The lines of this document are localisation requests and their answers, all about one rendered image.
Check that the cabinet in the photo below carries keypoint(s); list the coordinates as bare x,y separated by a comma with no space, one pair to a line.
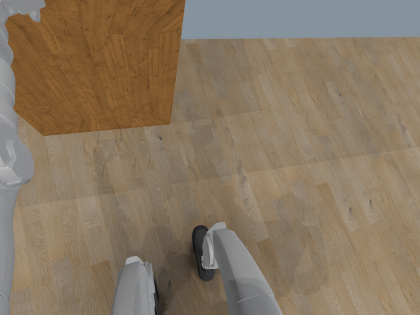
96,65

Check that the robot left upper arm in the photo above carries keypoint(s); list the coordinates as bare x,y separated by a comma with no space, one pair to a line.
16,169

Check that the robot left hand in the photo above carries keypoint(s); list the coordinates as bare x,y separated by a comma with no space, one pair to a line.
12,7

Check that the robot right shin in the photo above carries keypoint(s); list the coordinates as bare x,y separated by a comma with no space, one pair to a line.
219,225

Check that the left robot forearm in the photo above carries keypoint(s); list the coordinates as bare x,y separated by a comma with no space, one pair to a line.
7,81

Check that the robot left thigh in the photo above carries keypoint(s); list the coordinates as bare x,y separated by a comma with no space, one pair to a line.
135,285

